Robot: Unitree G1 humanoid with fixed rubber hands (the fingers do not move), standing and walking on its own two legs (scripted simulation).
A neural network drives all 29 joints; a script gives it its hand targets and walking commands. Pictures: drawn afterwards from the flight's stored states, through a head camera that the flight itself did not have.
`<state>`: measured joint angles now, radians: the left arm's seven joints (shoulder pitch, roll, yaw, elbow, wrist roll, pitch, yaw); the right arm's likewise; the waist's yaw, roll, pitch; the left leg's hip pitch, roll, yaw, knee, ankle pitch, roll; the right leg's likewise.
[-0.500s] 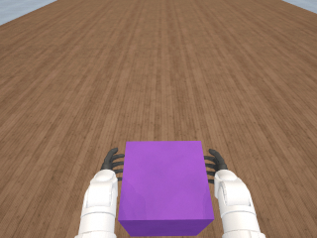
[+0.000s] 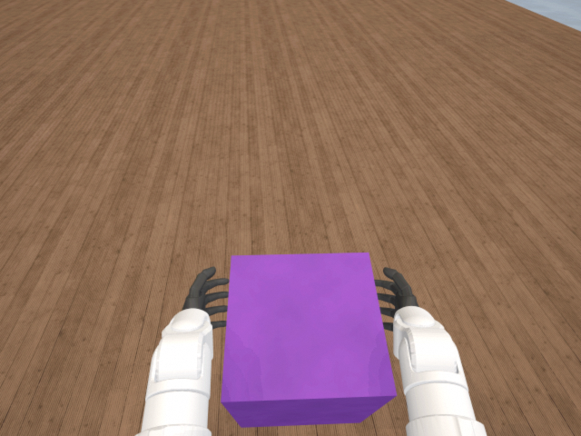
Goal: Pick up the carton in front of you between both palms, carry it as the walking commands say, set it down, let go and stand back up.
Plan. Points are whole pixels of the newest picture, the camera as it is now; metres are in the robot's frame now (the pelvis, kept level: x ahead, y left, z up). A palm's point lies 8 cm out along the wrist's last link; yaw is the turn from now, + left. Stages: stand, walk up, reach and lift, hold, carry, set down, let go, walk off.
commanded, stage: hold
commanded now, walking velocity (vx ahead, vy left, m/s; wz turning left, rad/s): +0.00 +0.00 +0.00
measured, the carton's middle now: (300, 345) +0.31 -0.01 -0.07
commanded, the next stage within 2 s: set down in 0.26 s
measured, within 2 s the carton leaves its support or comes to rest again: neither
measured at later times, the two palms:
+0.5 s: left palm (185, 305) +0.32 +0.17 +0.03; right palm (385, 312) +0.31 -0.13 +0.03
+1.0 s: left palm (211, 360) +0.34 +0.16 -0.18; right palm (356, 341) +0.37 -0.13 -0.18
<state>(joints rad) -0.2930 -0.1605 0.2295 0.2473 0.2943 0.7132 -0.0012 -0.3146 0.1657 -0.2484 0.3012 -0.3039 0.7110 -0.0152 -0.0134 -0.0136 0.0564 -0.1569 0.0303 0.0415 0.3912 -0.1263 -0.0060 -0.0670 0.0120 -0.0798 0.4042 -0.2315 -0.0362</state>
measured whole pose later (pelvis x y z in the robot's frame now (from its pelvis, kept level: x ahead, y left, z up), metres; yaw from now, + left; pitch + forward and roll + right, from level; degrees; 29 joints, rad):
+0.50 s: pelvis +0.00 +0.04 +0.00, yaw -3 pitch -7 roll +0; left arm -0.48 -0.23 0.44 0.44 0.41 0.64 0.01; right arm -0.47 0.20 -0.45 0.49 -0.42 0.62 0.05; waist 0.01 -0.03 0.08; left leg -0.17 -0.02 0.06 0.44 -0.16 0.04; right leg -0.11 0.00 0.03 0.48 -0.26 -0.02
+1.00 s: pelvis -0.04 +0.02 -0.09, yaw -2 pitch +31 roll +0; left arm -0.59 -0.26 0.47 0.39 0.27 0.16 0.14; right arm -0.71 0.09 -0.37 0.58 -0.25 0.17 -0.03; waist 0.04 -0.03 0.02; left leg -1.26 0.01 0.02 0.98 -0.25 0.01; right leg -1.21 0.04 0.00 1.06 -0.38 -0.02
